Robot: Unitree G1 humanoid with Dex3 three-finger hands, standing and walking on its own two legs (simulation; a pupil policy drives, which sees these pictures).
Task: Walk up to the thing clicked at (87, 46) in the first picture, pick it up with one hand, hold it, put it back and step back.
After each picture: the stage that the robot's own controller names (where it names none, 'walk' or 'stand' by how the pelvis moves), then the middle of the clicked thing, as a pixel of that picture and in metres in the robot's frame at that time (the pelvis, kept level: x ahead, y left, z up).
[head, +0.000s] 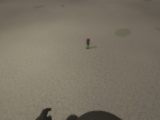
stand; (87, 44) +1.53 +0.12 -0.66
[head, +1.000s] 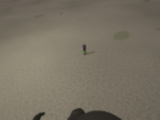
walk; (84, 49) +1.41 +0.26 -0.64
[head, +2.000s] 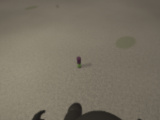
walk; (79, 62) +0.90 +0.27 -0.64
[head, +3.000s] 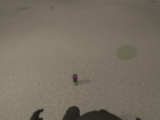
walk; (75, 80) +0.57 +0.21 -0.63
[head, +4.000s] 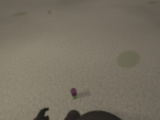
stand; (74, 93) +0.39 +0.20 -0.64
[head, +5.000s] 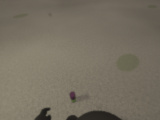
stand; (73, 97) +0.37 +0.20 -0.66
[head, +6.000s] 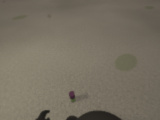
stand; (72, 96) +0.39 +0.21 -0.66
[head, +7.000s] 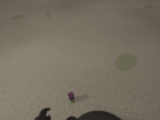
stand; (71, 97) +0.37 +0.22 -0.66
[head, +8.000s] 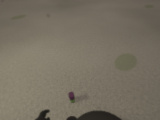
stand; (72, 97) +0.37 +0.22 -0.66
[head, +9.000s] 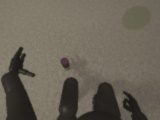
go down; (66, 64) +0.43 +0.23 -0.37
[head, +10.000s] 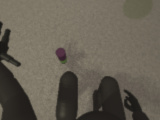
go down; (62, 57) +0.44 +0.25 -0.27
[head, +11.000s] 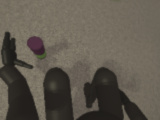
close in; (39, 50) +0.43 +0.29 -0.17
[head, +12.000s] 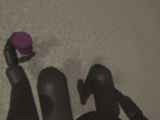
close; (25, 48) +0.42 +0.30 -0.16
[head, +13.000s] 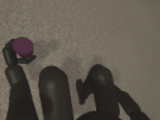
lift; (25, 51) +0.39 +0.30 -0.16
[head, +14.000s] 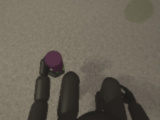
lift; (57, 65) +0.32 +0.24 -0.02
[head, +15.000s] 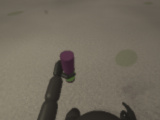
hold; (68, 69) +0.33 +0.15 +0.09
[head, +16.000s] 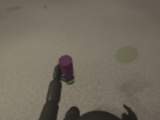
hold; (68, 72) +0.32 +0.16 +0.04
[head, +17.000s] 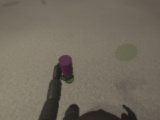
crouch; (67, 71) +0.33 +0.17 +0.02
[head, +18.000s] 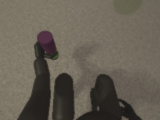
crouch; (50, 48) +0.46 +0.24 -0.05
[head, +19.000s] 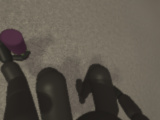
lower; (18, 48) +0.42 +0.32 -0.16
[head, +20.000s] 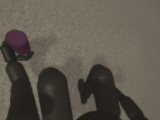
lower; (22, 48) +0.41 +0.32 -0.16
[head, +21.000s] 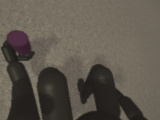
lower; (23, 48) +0.41 +0.31 -0.16
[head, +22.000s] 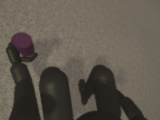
lower; (27, 50) +0.40 +0.31 -0.16
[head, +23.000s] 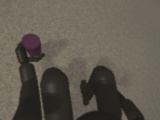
draw back; (34, 50) +0.41 +0.28 -0.14
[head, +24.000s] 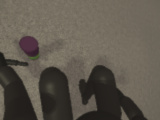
rise; (32, 50) +0.41 +0.29 -0.16
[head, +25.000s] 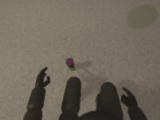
walk; (71, 65) +0.44 +0.21 -0.37
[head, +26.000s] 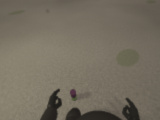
stand; (73, 95) +0.38 +0.18 -0.59
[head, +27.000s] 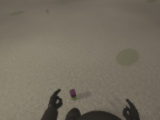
stand; (73, 95) +0.38 +0.19 -0.60
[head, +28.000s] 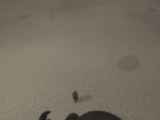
stand; (75, 97) +0.39 +0.17 -0.65
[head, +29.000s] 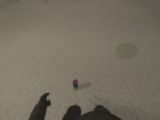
walk; (75, 85) +0.45 +0.15 -0.63
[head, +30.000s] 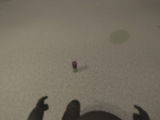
walk; (74, 67) +0.69 +0.24 -0.62
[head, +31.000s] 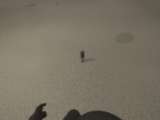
stand; (82, 56) +1.03 +0.19 -0.63
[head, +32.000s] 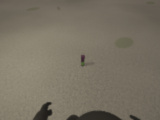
stand; (82, 60) +1.01 +0.17 -0.65
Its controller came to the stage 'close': yes
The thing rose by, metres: 0.69
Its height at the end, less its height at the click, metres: +0.00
